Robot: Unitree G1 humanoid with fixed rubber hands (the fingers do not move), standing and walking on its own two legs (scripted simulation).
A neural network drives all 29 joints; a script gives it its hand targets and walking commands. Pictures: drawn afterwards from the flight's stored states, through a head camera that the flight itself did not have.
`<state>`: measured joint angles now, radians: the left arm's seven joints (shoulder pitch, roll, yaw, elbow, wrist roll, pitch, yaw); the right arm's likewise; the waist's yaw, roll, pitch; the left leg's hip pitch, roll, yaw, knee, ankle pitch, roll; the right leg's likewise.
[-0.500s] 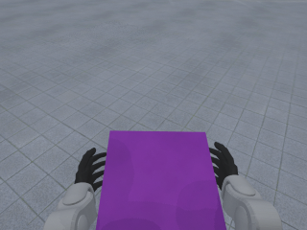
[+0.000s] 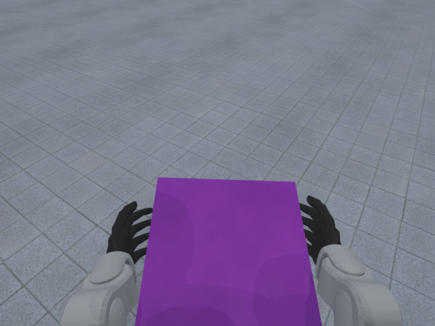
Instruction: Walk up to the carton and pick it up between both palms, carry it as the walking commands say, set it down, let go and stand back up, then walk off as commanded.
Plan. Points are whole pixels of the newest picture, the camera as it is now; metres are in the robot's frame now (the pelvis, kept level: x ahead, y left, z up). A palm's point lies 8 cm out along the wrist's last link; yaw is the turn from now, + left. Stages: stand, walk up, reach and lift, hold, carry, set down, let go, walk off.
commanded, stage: carry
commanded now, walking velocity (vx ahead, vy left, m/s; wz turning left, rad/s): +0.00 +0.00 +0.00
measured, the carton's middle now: (221, 267) +0.24 +0.00 +0.04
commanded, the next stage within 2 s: none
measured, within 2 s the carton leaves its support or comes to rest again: neither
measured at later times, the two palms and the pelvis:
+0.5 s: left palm (148, 184) +0.37 +0.13 +0.12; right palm (305, 178) +0.38 -0.17 +0.11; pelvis +0.15 -0.02 +0.01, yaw +1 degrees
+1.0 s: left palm (155, 197) +0.35 +0.12 +0.10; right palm (314, 191) +0.35 -0.18 +0.10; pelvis +0.11 -0.03 +0.00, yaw +1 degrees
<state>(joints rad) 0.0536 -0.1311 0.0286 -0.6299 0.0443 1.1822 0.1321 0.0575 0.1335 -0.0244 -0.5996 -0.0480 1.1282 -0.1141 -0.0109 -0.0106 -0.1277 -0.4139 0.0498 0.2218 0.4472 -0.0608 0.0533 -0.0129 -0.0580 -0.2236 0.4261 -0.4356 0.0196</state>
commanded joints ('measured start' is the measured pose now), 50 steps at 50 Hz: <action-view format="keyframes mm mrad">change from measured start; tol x8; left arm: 1 -341 -640 -596 -12 -264 33 -107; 11 -504 -871 -666 -179 -327 -41 -124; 24 -388 -649 -524 99 -242 10 -114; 32 -538 -744 -592 -33 -301 -20 -108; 50 -436 -718 -571 9 -278 -8 -114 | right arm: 1 -270 700 607 38 248 76 76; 10 -428 912 676 -119 339 25 124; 20 -336 712 595 42 228 51 97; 27 -464 755 611 36 258 49 84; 38 -415 867 632 -33 304 18 107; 50 -414 770 633 12 270 47 96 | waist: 1 -17 186 -254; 12 -1 70 -332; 23 -4 -105 -155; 30 -3 -24 -107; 35 2 99 -244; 43 2 -66 -287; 50 -2 -34 -217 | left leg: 1 554 377 -424 -32 806 155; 4 621 305 -312 -29 836 89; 6 491 257 -222 -69 591 42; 13 381 133 -112 -29 225 -44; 19 332 125 -120 68 388 -44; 29 242 74 -80 39 97 -66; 34 349 115 -92 124 527 -35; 37 364 120 -107 140 572 -27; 43 258 92 -96 105 205 -36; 50 265 120 -126 76 109 -24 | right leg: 1 -367 -3 150 430 -139 6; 4 -478 -12 152 285 -79 -2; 10 -144 -26 93 -68 300 1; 25 -97 -130 132 72 1072 -45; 35 -141 -83 130 121 727 -36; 43 -26 -122 149 110 938 -57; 50 -144 -114 157 60 677 -66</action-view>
